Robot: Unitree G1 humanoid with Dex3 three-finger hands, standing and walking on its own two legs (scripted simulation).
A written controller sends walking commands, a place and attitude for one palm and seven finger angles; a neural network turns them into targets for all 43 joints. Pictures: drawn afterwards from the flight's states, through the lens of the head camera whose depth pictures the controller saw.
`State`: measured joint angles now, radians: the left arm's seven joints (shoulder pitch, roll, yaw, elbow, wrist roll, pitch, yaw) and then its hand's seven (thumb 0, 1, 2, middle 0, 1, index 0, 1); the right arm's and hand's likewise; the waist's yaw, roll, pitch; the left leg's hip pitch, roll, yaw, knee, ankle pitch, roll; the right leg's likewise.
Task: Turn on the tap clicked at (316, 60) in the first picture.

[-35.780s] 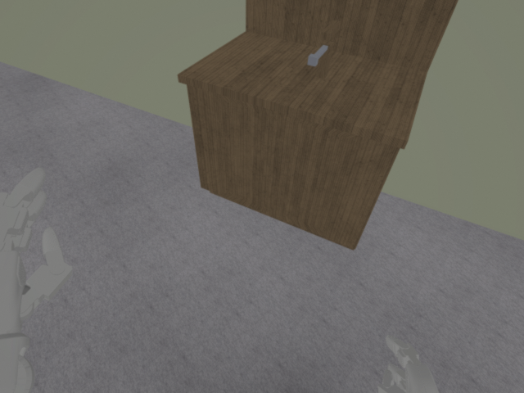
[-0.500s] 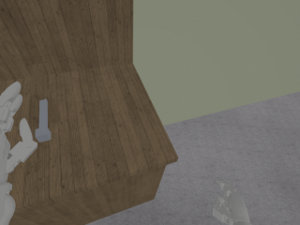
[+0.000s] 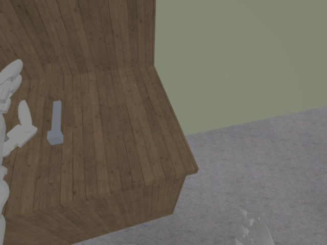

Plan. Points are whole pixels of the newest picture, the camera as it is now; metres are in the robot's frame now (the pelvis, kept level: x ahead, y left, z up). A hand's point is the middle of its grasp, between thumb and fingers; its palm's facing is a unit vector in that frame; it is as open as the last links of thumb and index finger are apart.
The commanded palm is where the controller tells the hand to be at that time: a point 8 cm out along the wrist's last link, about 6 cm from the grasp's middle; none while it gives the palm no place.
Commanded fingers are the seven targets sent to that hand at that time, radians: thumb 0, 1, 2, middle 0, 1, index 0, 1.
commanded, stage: turn the palm inward beside the body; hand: left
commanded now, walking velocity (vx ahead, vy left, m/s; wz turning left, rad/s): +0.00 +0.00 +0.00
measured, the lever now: (55, 137) +0.32 +0.32 +0.05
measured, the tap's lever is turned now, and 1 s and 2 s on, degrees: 0 0 0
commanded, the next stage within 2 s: none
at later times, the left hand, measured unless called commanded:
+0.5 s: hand (55, 165) +0.21 +0.23 +0.15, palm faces +0.47 -0.83 -0.31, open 7.4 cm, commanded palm +0.15 +0.26 +0.16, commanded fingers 0.00 0.90 0.90 -0.20 -0.30 -0.20 -0.30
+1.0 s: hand (71, 170) +0.21 +0.20 +0.13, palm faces +0.48 -0.85 -0.23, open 7.4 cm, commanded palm +0.15 +0.24 +0.14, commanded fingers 0.00 0.90 0.90 -0.20 -0.30 -0.20 -0.30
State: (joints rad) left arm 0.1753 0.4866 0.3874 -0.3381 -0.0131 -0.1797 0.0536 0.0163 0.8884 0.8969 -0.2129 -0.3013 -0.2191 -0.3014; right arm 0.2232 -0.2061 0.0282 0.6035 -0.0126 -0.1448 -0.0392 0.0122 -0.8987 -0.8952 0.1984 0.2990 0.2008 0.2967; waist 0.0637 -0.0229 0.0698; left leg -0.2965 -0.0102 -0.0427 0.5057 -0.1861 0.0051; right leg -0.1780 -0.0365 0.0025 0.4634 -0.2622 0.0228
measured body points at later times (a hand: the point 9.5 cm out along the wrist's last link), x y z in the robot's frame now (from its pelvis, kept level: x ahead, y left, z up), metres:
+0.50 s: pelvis -0.01 -0.05 -0.02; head -0.02 -0.07 +0.42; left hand +0.18 +0.27 +0.17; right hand +0.20 -0.26 -0.10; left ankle +0.05 +0.11 -0.74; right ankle -0.01 -0.16 -0.74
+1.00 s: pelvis +0.03 -0.06 -0.03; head +0.02 -0.07 +0.42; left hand +0.18 +0.25 +0.15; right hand +0.22 -0.29 -0.10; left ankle +0.05 +0.11 -0.74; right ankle -0.01 -0.16 -0.74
